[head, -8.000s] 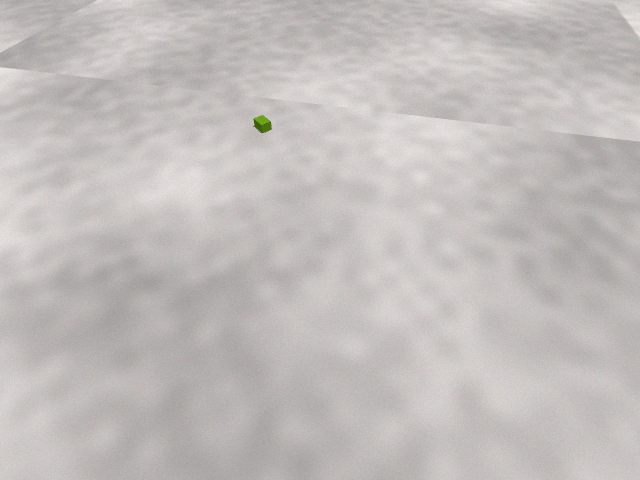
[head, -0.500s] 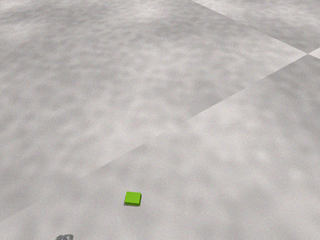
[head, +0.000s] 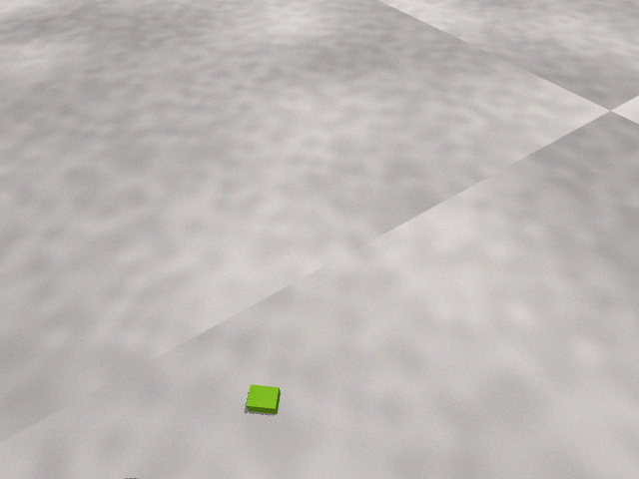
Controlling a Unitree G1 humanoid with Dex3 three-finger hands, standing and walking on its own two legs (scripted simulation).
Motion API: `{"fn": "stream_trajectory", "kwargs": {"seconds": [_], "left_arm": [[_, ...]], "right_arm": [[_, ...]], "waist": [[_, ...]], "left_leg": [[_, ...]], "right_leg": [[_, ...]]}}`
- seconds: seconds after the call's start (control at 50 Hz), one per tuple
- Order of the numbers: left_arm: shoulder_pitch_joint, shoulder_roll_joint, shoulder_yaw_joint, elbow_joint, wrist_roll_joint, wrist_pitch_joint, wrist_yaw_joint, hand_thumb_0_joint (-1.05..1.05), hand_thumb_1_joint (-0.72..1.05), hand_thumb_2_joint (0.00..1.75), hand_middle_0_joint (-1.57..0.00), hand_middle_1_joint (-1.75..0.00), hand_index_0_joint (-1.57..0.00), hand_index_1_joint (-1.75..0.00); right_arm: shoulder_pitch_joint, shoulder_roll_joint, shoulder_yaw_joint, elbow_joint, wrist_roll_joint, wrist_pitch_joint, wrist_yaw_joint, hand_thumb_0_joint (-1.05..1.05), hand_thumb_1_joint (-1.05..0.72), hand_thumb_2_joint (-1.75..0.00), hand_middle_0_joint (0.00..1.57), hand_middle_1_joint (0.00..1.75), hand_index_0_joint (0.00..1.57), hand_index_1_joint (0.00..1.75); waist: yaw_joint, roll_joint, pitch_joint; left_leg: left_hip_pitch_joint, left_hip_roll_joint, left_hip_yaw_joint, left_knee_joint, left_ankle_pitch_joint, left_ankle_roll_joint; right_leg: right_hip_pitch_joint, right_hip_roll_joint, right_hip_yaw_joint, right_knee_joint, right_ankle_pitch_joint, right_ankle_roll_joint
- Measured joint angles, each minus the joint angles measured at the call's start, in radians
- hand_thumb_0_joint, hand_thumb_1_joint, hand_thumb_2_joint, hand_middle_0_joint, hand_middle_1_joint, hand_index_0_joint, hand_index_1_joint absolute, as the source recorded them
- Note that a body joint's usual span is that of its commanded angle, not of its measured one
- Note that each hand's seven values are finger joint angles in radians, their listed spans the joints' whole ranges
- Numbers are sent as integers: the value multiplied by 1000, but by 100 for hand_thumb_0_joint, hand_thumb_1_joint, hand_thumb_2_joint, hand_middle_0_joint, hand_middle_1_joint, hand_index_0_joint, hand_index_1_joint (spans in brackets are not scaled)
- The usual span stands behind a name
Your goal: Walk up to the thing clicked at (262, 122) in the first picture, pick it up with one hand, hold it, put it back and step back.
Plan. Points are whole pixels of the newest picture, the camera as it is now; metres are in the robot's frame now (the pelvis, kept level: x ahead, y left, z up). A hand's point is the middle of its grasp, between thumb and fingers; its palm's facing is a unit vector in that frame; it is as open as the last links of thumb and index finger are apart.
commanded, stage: stand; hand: left
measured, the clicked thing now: (263, 399) +0.43 +0.21 -0.76
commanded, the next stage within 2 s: walk up in 1.68 s
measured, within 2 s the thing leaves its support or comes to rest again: neither
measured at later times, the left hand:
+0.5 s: hand out of the picture +0.06 +0.25 -0.16, palm faces -0.01 -0.94 -0.35, open 7.4 cm
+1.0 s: hand out of the picture +0.07 +0.25 -0.16, palm faces -0.02 -0.94 -0.35, open 7.4 cm
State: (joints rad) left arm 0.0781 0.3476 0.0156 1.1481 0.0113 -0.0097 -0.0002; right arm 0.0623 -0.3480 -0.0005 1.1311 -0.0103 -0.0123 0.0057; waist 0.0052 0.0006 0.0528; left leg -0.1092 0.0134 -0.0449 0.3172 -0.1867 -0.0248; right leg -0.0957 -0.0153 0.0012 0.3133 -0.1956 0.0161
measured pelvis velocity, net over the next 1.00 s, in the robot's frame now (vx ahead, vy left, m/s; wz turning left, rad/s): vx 0.00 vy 0.00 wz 0.00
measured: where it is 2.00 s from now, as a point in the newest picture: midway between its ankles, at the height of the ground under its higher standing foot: outside the picture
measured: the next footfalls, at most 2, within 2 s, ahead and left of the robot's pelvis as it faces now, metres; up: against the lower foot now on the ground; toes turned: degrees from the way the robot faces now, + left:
none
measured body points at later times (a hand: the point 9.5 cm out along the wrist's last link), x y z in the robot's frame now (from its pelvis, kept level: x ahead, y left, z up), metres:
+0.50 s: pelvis -0.01 +0.00 +0.00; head +0.01 +0.00 +0.45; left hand +0.06 +0.30 -0.13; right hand +0.07 -0.30 -0.14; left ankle -0.01 +0.14 -0.75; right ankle -0.02 -0.13 -0.75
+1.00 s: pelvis +0.00 +0.00 +0.00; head +0.02 -0.01 +0.45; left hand +0.07 +0.30 -0.13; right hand +0.08 -0.30 -0.14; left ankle -0.01 +0.14 -0.75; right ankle -0.02 -0.13 -0.75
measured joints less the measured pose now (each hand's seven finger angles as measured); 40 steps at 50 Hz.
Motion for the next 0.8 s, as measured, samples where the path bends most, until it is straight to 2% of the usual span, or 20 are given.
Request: {"fn": "stream_trajectory", "kwargs": {"seconds": [0.8], "left_arm": [[33, 1, -11, -12, 0, -1, -1, 1, 91, 90, -21, -30, -20, -30]], "right_arm": [[48, -5, 1, 9, 0, 4, 6, 1, -90, -90, 21, 30, 20, 30]], "waist": [[-4, 5, -5]], "left_leg": [[-9, 3, -8, -1, 9, -5]], "right_leg": [[-11, 3, -8, 8, 1, -6]]}}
